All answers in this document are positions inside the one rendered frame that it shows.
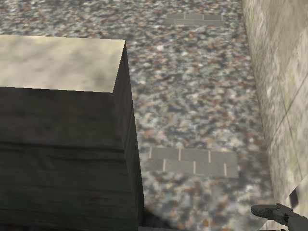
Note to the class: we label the robot right hand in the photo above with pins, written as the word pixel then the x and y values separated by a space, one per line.
pixel 281 214

